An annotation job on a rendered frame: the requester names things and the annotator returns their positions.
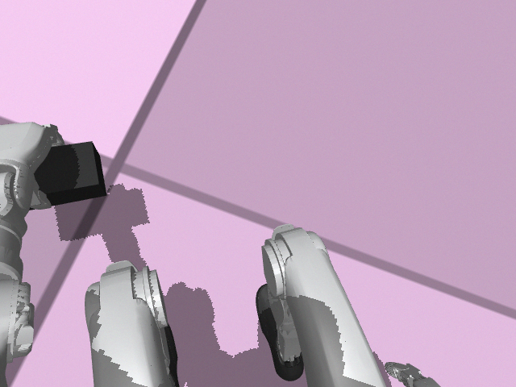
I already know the left robot hand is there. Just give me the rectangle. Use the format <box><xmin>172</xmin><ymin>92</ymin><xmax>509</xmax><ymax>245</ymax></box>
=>
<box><xmin>0</xmin><ymin>122</ymin><xmax>65</xmax><ymax>210</ymax></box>

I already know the carton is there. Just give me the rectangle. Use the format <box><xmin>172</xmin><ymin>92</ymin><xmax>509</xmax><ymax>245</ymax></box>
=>
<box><xmin>30</xmin><ymin>141</ymin><xmax>106</xmax><ymax>210</ymax></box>

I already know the left robot foot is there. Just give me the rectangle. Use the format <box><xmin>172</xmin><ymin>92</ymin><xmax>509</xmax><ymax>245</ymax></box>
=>
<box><xmin>164</xmin><ymin>324</ymin><xmax>180</xmax><ymax>387</ymax></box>

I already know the right robot foot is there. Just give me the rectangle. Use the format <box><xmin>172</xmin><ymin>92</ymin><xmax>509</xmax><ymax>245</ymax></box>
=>
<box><xmin>256</xmin><ymin>284</ymin><xmax>304</xmax><ymax>381</ymax></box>

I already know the left robot arm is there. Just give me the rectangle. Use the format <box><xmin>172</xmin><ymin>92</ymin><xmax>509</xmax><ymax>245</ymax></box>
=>
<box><xmin>0</xmin><ymin>159</ymin><xmax>35</xmax><ymax>387</ymax></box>

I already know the right robot hand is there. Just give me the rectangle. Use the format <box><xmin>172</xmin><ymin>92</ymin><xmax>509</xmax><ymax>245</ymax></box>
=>
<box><xmin>385</xmin><ymin>362</ymin><xmax>440</xmax><ymax>387</ymax></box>

